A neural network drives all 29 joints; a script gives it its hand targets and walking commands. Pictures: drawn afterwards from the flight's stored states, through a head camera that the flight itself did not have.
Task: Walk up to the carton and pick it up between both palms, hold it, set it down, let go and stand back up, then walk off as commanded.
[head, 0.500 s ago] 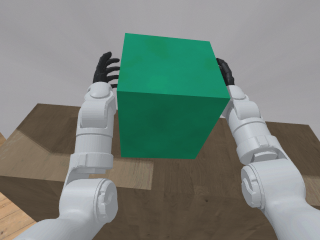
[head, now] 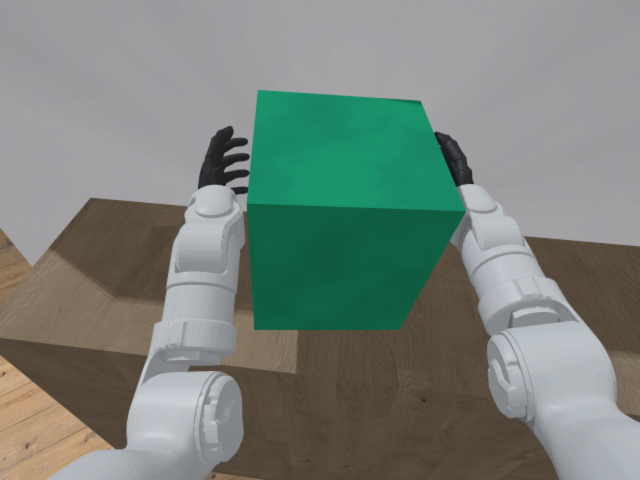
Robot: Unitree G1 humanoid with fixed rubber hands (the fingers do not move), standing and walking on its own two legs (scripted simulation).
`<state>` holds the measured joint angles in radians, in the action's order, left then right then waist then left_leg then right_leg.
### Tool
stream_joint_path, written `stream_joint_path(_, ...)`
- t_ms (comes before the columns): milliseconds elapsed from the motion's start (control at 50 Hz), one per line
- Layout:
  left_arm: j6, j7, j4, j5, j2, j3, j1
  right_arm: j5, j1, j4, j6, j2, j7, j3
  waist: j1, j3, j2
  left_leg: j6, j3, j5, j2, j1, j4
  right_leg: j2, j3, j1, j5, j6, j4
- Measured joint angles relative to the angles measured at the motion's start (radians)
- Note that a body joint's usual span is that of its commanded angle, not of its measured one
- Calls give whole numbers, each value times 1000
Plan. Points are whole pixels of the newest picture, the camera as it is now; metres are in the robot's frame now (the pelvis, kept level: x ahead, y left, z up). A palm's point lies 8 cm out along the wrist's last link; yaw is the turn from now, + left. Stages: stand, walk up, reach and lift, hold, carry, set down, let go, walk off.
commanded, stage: set down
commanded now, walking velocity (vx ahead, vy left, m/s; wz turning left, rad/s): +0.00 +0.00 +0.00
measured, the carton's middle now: (334, 219) +0.41 +0.02 +0.13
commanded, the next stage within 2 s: none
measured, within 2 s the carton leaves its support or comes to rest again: rests again in 1.18 s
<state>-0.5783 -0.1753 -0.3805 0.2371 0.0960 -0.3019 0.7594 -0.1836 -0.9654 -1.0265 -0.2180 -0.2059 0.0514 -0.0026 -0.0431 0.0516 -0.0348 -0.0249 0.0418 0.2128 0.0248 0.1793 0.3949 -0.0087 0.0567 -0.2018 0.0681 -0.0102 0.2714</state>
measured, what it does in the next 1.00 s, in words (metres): stands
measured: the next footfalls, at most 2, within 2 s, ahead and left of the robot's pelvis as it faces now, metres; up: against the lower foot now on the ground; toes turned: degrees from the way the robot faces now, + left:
none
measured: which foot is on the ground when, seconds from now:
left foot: down 0.00-1.00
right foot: down 0.00-1.00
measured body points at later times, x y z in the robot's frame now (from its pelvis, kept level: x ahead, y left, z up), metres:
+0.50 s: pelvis +0.01 +0.00 +0.00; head +0.00 -0.01 +0.45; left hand +0.40 +0.16 +0.16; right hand +0.45 -0.14 +0.14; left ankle +0.00 +0.13 -0.75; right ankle +0.05 -0.12 -0.75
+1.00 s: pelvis +0.01 +0.00 +0.00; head +0.00 -0.02 +0.45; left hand +0.39 +0.16 +0.13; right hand +0.45 -0.14 +0.12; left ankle +0.00 +0.13 -0.75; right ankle +0.05 -0.12 -0.75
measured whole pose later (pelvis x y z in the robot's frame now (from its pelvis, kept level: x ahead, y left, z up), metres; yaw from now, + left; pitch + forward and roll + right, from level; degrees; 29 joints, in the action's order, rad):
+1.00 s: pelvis +0.01 +0.00 +0.00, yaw +0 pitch +1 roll -1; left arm -0.40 -0.22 -0.52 0.24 0.15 -0.29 0.66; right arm -0.08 -0.91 -1.17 -0.07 -0.23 -0.02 0.00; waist -0.09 0.05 -0.06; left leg -0.02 0.04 0.23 0.03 0.18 0.39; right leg -0.02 0.06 -0.20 0.08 -0.01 0.27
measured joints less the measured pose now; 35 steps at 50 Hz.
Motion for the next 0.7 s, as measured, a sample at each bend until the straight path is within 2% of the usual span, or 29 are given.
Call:
stream_joint_path(400, 53, -29, -58, 0, 28, 8, -31, 39, 11, -79, 55, -16, -45, 0, -29, 2, -12, 0, 0, 8, 3, 0, 0, -3, 0, 0, 8, 0, 0)
stream_joint_path(700, 104, -41, -72, 0, 50, 12, -75, 58, 41, -89, 93, -19, -61, 0, -41, 0, -19, 0, 0, 14, 9, 0, 0, -9, 0, 0, 12, -3, -2)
